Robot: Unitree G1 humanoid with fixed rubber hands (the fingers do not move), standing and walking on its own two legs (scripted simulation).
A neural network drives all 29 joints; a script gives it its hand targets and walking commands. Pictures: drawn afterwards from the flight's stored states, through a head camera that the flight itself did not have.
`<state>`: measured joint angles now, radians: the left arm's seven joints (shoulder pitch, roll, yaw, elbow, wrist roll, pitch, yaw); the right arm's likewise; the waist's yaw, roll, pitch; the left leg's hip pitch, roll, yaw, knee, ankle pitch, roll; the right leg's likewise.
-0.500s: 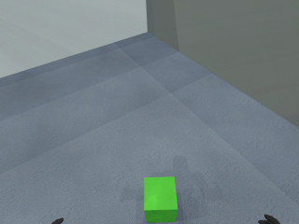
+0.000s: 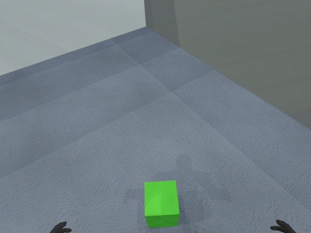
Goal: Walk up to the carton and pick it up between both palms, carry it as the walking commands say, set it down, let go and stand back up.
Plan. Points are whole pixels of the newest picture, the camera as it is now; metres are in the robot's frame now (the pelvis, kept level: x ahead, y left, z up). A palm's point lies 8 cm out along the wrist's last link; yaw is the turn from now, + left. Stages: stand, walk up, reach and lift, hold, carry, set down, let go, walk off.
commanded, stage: walk up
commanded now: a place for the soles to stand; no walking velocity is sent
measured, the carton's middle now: (161, 205) +0.37 +0.02 -0.64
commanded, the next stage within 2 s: reach and lift in 0.52 s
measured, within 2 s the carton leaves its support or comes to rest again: neither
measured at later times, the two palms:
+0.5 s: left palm out of the picture +0.10 +0.30 -0.10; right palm out of the picture +0.08 -0.33 -0.11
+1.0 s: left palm (76, 217) +0.20 +0.27 -0.12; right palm (257, 219) +0.19 -0.26 -0.13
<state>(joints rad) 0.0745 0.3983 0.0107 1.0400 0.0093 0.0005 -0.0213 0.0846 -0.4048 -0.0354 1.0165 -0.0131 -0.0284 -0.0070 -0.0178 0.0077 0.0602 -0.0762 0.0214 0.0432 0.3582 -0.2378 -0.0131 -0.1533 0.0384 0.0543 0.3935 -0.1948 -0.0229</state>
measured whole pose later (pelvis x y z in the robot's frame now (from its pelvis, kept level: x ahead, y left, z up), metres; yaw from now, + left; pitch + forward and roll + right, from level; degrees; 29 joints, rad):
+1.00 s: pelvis -0.02 +0.01 -0.04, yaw +2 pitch +11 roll +0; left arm -0.04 0.26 0.10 0.52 0.03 0.19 -0.02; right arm -0.03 -0.27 -0.14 0.54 -0.01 0.19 0.05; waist -0.04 0.02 0.08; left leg -0.59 -0.02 0.00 0.80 -0.39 0.00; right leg -0.65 0.01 0.02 0.80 -0.33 0.00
